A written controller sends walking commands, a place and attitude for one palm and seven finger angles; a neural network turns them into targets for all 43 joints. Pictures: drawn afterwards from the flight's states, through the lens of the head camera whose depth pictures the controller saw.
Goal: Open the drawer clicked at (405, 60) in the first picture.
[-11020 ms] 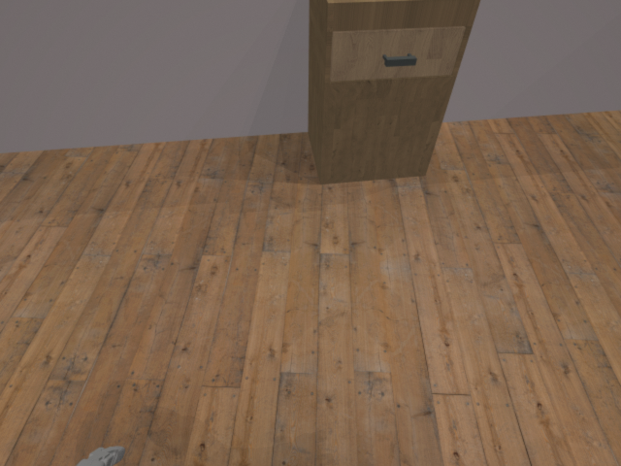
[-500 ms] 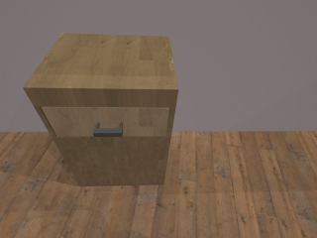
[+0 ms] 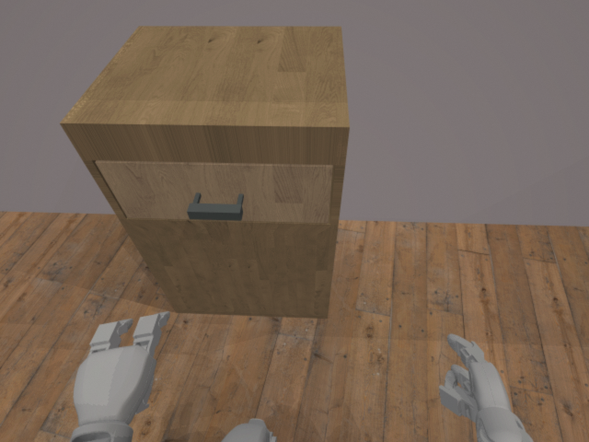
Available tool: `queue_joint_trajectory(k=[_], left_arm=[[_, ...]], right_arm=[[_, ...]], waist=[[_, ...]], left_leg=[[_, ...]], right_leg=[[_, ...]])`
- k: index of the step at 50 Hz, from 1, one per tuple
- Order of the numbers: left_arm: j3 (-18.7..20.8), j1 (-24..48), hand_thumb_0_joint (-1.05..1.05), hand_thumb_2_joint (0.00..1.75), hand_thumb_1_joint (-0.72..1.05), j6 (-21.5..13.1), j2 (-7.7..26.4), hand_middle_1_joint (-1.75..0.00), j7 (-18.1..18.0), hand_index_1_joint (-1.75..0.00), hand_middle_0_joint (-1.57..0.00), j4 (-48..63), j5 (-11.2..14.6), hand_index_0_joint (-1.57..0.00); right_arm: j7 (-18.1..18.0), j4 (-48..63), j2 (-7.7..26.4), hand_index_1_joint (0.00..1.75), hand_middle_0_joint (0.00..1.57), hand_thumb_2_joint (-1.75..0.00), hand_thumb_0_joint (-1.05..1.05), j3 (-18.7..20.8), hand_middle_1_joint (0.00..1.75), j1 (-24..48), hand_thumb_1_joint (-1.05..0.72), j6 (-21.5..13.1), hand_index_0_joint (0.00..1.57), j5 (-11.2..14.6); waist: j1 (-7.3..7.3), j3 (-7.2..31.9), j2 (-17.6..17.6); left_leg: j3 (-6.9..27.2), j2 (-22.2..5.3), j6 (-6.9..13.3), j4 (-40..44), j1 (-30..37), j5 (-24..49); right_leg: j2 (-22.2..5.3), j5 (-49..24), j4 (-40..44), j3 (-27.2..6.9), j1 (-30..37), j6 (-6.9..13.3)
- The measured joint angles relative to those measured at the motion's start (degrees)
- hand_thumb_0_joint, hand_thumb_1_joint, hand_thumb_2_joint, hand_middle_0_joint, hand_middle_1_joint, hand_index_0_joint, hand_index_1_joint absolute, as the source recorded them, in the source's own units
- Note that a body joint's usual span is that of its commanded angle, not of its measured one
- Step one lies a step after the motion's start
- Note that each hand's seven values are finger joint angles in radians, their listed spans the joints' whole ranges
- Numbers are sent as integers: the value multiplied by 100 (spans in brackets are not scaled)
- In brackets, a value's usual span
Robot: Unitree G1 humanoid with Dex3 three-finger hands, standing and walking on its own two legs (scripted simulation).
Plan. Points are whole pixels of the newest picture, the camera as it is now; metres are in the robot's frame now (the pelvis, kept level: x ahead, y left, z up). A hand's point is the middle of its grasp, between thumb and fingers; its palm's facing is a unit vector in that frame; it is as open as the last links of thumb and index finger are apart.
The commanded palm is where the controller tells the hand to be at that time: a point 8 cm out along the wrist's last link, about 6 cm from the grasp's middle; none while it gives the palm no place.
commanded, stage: raise the hand with hooked fingers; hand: left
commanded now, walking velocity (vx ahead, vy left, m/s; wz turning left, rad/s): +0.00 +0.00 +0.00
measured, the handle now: (217, 204) +0.58 +0.26 -0.10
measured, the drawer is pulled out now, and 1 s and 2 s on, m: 0.00 0.00 0.00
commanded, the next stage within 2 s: move the hooked fingers above the handle in 1.42 s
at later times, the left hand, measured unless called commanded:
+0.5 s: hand (139, 294) +0.28 +0.26 +0.04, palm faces +0.04 -0.10 -0.99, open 11.9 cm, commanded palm +0.26 +0.26 +0.11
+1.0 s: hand (141, 225) +0.34 +0.26 +0.11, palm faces +0.06 -0.09 -0.99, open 13.8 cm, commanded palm +0.32 +0.26 +0.17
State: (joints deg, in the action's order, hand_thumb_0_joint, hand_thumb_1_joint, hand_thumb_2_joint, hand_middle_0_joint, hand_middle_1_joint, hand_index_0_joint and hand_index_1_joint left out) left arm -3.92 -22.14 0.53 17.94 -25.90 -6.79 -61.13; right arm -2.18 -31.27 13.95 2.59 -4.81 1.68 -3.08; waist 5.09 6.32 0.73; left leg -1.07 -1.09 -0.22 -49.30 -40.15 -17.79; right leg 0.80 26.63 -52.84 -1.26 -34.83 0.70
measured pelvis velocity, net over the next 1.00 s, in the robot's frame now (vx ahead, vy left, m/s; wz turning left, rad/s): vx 0.04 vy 0.01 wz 0.02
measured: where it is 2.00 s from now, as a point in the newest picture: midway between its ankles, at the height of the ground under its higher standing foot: outside the picture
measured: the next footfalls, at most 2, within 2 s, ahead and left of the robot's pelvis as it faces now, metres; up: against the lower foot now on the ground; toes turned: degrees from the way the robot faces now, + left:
none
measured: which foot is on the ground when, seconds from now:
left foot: down 0.00-1.00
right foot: down 0.00-1.00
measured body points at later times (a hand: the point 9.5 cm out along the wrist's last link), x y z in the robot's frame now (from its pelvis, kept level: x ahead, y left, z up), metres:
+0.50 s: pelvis +0.04 +0.01 +0.02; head +0.08 -0.02 +0.46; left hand +0.27 +0.26 +0.10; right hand +0.23 -0.22 -0.10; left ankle +0.07 +0.13 -0.69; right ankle +0.00 -0.11 -0.69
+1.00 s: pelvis +0.04 +0.01 +0.04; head +0.06 -0.02 +0.48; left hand +0.33 +0.26 +0.16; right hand +0.25 -0.20 -0.07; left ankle +0.07 +0.13 -0.69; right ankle +0.00 -0.11 -0.69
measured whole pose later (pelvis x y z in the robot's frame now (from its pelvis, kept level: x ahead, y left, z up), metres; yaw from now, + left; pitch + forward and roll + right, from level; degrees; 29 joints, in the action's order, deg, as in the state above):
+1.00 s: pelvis +0.04 +0.01 +0.04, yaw +1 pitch +4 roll +0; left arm -4.6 3.0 7.2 25.3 -7.2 -4.2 -53.8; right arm -2.0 -35.5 12.8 0.4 -6.4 5.7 0.1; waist 3.7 3.0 4.0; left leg -0.7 0.3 0.5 -34.8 -23.0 -15.4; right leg -0.6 22.5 -35.2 -0.8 -16.2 -0.3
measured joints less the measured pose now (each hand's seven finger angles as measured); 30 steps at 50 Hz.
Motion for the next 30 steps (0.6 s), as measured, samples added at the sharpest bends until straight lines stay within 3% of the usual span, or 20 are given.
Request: queue_joint_trajectory(k=[6,15,20,24,30], left_arm=[[261,290,1,68,39,-324,374,-63,-29,-63,-26,269,85,-26],[285,434,1,59,18,228,338,-76,493,-76,-27,729,459,-27],[266,409,0,54,7,145,425,-84,719,-83,-28,823,476,-27],[311,540,0,50,-2,35,483,-90,681,-89,-29,871,477,-28],[286,914,0,44,-16,274,492,-99,732,-98,-30,813,559,-29]], right_arm=[[-16,-151,-75,30,20,-90,1,-43,30,203,-91,-51,20,-127],[65,-227,-285,30,20,-90,1,-254,30,-3,-90,181,20,25],[40,-308,-205,30,20,-90,1,-213,30,-244,-90,232,20,21],[37,-397,-100,30,20,-90,1,-84,30,-340,-90,241,20,10],[46,-464,-5,30,20,-90,1,28,30,-335,-91,278,20,94]], waist=[[59,-17,81],[-113,-42,229],[-157,-116,223],[-176,-148,238],[-205,-171,259]], left_leg=[[265,-4,-71,-457,-269,-268],[95,-7,-48,-5,245,-282],[34,17,-12,344,549,-201],[37,40,11,422,641,-205],[14,71,52,559,832,-194]], right_leg=[[35,254,-260,258,-87,75],[17,187,206,84,365,25],[-15,75,575,27,658,-14],[-37,54,709,32,780,-39],[-72,12,893,12,987,-76]])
